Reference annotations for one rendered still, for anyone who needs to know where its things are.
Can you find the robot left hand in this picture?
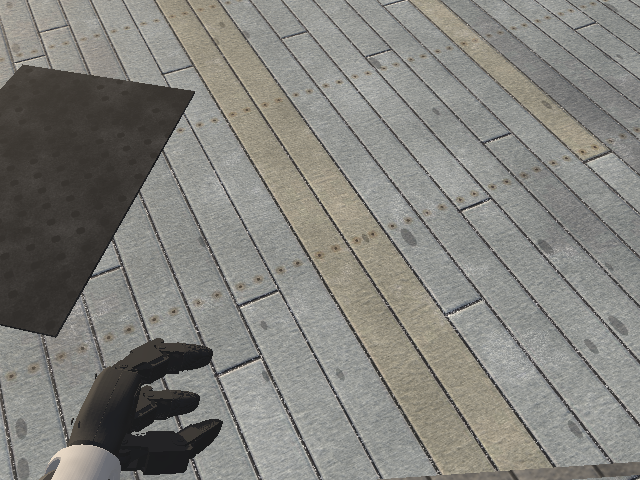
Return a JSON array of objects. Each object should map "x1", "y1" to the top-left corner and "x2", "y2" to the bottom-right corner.
[{"x1": 67, "y1": 338, "x2": 223, "y2": 475}]

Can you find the left robot forearm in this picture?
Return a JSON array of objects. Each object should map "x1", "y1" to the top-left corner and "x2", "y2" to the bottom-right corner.
[{"x1": 39, "y1": 444, "x2": 121, "y2": 480}]

